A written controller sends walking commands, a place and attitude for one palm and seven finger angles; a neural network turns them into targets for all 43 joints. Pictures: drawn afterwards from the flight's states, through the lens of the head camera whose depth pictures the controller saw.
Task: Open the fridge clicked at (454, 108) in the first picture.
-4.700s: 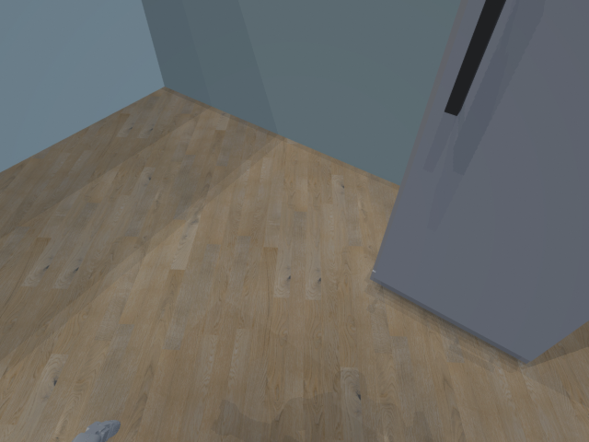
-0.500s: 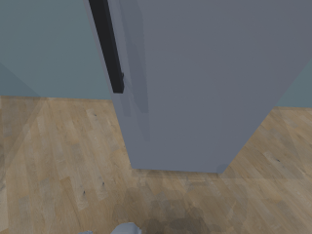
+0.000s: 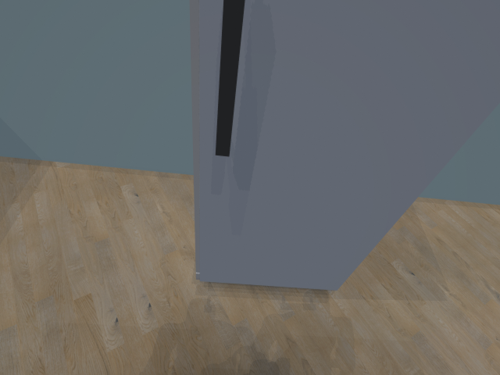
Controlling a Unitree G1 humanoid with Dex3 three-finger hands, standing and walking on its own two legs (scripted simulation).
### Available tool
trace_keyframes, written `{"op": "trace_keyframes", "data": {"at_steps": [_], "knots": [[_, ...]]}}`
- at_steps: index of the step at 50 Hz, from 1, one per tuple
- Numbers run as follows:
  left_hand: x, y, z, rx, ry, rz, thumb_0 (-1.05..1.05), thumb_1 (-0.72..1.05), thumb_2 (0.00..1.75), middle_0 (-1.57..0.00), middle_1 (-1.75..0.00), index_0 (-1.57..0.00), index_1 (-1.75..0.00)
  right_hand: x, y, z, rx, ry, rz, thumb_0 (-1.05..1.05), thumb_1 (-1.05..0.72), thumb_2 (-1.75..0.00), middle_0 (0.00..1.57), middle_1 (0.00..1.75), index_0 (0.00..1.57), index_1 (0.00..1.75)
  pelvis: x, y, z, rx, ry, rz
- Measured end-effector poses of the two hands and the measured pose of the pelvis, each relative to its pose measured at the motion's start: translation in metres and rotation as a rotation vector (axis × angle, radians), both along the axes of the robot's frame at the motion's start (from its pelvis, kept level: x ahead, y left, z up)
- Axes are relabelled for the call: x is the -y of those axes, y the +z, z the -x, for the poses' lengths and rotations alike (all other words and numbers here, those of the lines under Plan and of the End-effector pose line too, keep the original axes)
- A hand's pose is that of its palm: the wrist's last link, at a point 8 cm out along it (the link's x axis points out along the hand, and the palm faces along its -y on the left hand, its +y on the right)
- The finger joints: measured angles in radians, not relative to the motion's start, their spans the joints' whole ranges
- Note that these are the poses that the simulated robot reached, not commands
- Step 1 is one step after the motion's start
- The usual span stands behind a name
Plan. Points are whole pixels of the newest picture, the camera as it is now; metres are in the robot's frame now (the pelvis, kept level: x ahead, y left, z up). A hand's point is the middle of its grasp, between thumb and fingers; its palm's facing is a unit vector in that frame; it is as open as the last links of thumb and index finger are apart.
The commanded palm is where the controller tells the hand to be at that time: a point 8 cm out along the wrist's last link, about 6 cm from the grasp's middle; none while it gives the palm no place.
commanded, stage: come to a stop and stand still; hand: left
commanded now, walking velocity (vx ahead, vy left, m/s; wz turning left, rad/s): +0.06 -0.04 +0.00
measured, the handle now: (230, 55) +0.52 +0.09 +0.25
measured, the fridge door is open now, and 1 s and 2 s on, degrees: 0 0 0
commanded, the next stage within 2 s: look again from close up in 0.72 s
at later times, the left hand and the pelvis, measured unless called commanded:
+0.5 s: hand out of the picture -0.05 +0.10 -0.19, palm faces +0.07 -0.98 -0.18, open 7.3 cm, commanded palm none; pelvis -0.05 -0.06 -0.01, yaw +2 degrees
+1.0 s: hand out of the picture -0.07 +0.13 -0.19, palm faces +0.06 -0.98 -0.21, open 7.4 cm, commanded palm none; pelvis -0.06 -0.04 -0.02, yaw +1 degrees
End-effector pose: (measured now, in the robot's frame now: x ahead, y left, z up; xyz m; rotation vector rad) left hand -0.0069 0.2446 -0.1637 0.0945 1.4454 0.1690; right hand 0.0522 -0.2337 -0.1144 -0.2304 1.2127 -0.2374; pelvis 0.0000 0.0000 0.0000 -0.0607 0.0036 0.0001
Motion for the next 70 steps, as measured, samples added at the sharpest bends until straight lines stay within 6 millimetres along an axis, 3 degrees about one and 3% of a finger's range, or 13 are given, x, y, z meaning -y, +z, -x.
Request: {"op": "trace_keyframes", "data": {"at_steps": [5,11,14,18,26,32,40,45,55,62,70], "knots": [[0.012,0.003,0.004,0.009,-0.035,0.002,0.01,0.91,0.90,-0.20,-0.29,-0.19,-0.30,0.012,-0.007,0.052,-0.086,-0.053,-0.018,0.00,-0.92,-0.90,0.21,0.30,0.20,0.30,0.009,0.000,0.015,0.007,-0.001,-0.003],[0.044,0.009,0.001,0.084,-0.057,-0.016,0.00,0.91,0.90,-0.20,-0.29,-0.19,-0.30,0.030,-0.028,0.113,-0.199,-0.101,-0.082,0.00,-0.91,-0.90,0.20,0.30,0.20,0.30,0.031,-0.005,0.033,0.018,0.008,-0.039],[0.062,0.011,0.010,0.106,-0.057,-0.040,0.00,0.91,0.90,-0.20,-0.29,-0.19,-0.30,0.038,-0.042,0.135,-0.235,-0.116,-0.126,0.01,-0.90,-0.90,0.20,0.30,0.20,0.30,0.044,-0.010,0.041,0.034,0.011,-0.065],[0.078,0.018,0.028,0.097,-0.029,-0.054,0.01,0.93,0.90,-0.20,-0.29,-0.20,-0.30,0.040,-0.046,0.149,-0.268,-0.104,-0.172,0.01,-0.91,-0.90,0.20,0.30,0.20,0.30,0.057,-0.006,0.043,0.034,0.015,-0.069],[0.100,0.003,0.057,0.033,0.006,-0.007,0.02,0.94,0.90,-0.20,-0.30,-0.20,-0.30,0.033,-0.050,0.151,-0.286,-0.067,-0.174,0.01,-0.91,-0.90,0.20,0.30,0.20,0.30,0.064,-0.014,0.048,0.013,0.042,-0.026],[0.112,0.002,0.079,-0.025,0.031,0.039,0.01,0.93,0.90,-0.20,-0.29,-0.20,-0.30,0.025,-0.042,0.137,-0.264,-0.034,-0.171,0.01,-0.91,-0.90,0.20,0.30,0.20,0.30,0.065,-0.009,0.052,0.019,0.023,-0.053],[0.110,0.005,0.091,-0.016,0.016,0.026,0.01,0.91,0.90,-0.20,-0.30,-0.20,-0.30,0.034,-0.047,0.119,-0.206,-0.008,-0.151,0.03,-0.93,-0.90,0.20,0.30,0.20,0.30,0.057,-0.011,0.058,0.024,0.023,-0.036],[0.089,0.004,0.085,0.012,-0.007,-0.002,0.00,0.91,0.90,-0.20,-0.30,-0.20,-0.30,0.032,-0.049,0.108,-0.126,0.004,-0.143,0.02,-0.92,-0.90,0.20,0.30,0.20,0.30,0.046,-0.015,0.059,0.022,0.030,-0.042],[0.050,0.013,0.049,0.109,-0.031,-0.075,0.00,0.91,0.90,-0.20,-0.29,-0.20,-0.30,0.018,-0.051,0.108,-0.121,0.026,-0.157,0.02,-0.93,-0.90,0.20,0.30,0.20,0.30,0.036,-0.014,0.055,0.023,0.022,-0.065],[0.047,0.015,0.037,0.119,-0.047,-0.075,0.00,0.91,0.90,-0.20,-0.29,-0.19,-0.30,0.019,-0.049,0.106,-0.130,0.027,-0.155,0.01,-0.92,-0.90,0.20,0.30,0.20,0.30,0.036,-0.013,0.054,0.021,0.017,-0.069],[0.058,0.011,0.037,0.097,-0.048,-0.048,0.00,0.91,0.90,-0.20,-0.29,-0.20,-0.30,0.027,-0.045,0.097,-0.132,0.031,-0.137,0.01,-0.91,-0.90,0.20,0.30,0.20,0.30,0.040,-0.013,0.051,0.019,0.014,-0.070]]}}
